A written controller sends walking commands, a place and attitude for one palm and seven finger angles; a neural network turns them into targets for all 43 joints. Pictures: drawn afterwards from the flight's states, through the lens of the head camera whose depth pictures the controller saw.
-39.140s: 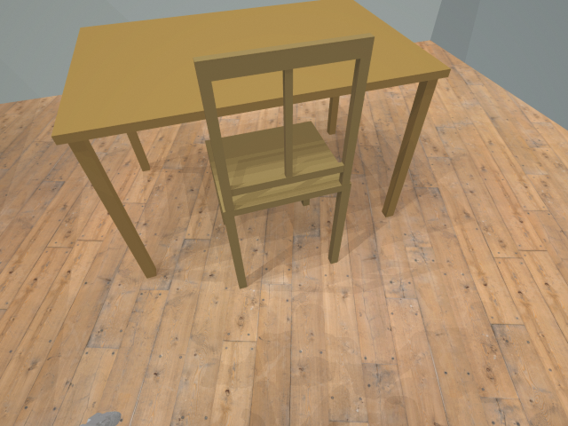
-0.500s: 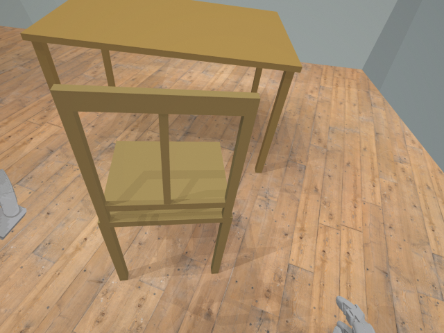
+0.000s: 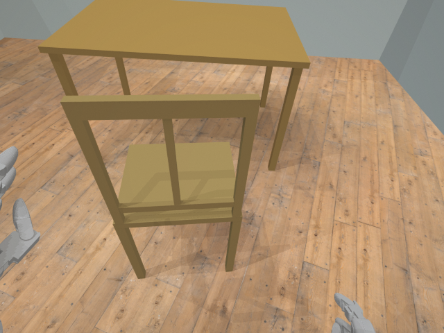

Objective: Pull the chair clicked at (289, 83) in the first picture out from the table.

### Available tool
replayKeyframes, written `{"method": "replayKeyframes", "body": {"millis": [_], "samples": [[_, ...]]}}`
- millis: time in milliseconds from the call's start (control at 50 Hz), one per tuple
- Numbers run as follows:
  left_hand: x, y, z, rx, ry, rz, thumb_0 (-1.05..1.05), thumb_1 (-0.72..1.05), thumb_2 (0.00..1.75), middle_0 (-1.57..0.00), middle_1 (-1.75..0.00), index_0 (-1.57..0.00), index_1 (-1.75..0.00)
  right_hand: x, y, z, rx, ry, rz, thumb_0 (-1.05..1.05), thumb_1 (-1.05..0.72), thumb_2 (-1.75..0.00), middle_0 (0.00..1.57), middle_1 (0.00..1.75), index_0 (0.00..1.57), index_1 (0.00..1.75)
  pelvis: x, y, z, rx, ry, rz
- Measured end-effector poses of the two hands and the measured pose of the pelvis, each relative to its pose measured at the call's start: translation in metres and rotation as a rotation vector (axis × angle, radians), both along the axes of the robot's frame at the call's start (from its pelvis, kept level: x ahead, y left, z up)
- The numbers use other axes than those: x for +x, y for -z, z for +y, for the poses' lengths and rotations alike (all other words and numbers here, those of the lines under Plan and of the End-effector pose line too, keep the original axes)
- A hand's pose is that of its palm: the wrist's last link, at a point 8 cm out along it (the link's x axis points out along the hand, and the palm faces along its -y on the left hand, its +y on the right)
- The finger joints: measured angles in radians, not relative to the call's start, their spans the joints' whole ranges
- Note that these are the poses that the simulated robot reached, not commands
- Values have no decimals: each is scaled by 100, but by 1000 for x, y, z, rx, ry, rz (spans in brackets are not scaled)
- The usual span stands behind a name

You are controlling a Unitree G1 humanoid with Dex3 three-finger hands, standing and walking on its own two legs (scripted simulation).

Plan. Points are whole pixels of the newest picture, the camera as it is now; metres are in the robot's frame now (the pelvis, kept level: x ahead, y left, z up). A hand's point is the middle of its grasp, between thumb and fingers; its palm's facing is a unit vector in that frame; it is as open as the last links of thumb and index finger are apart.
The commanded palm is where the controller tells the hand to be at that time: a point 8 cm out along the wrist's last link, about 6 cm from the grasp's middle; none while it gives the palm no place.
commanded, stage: let the arm hang, fingers relaxed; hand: left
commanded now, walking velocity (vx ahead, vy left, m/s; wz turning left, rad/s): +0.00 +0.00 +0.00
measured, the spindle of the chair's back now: (173, 166) +0.54 +0.16 -0.06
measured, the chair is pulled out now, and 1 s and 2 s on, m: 0.53 0.53 0.53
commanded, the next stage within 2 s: look to check the result in 1.14 s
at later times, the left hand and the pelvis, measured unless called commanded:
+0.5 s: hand out of the picture -0.03 +0.20 -0.17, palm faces +0.05 -0.97 -0.23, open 7.0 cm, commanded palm none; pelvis -0.02 +0.00 +0.00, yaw +2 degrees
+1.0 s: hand out of the picture -0.02 +0.16 -0.17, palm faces +0.02 -0.98 -0.19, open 7.3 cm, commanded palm none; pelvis -0.02 -0.01 +0.00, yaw +1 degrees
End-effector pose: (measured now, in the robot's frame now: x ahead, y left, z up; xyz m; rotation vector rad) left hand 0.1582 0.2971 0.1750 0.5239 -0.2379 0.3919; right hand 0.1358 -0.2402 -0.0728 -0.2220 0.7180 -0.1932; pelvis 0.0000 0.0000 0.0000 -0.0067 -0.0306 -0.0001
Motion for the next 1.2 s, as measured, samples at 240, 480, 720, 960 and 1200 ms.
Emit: {"method": "replayKeyframes", "body": {"millis": [240, 480, 720, 960, 1200], "samples": [[-23, 246, -36, -432, -46, 956, 1, 91, 90, -19, -30, -20, -30, -15, 40, 7, 58, -52, 206, 1, -91, -90, 20, 30, 20, 30, -7, 9, 6, 9, -45, 13], [-187, 316, -53, -588, -229, 1479, -3, 100, 90, -20, -30, -21, -30, -138, 58, 5, 51, 23, 610, 1, -93, -90, 20, 30, 20, 30, -24, 1, -1, -7, -40, -4], [-223, 308, -54, -565, -303, 1597, 0, 92, 90, -19, -30, -20, -30, -192, 71, 17, 127, 72, 731, 1, -91, -90, 20, 30, 20, 30, -22, 0, -3, 2, -29, 5], [-181, 319, -89, -598, -198, 1534, 2, 94, 90, -20, -30, -20, -30, -190, 73, 36, 181, 87, 714, 1, -91, -90, 20, 30, 20, 30, -20, -1, -8, 9, -20, 4], [-179, 318, -92, -610, -208, 1541, 1, 92, 90, -20, -30, -20, -30, -179, 73, 33, 175, 93, 712, 1, -91, -90, 20, 30, 20, 30, -13, -2, -10, 5, -18, 4]]}}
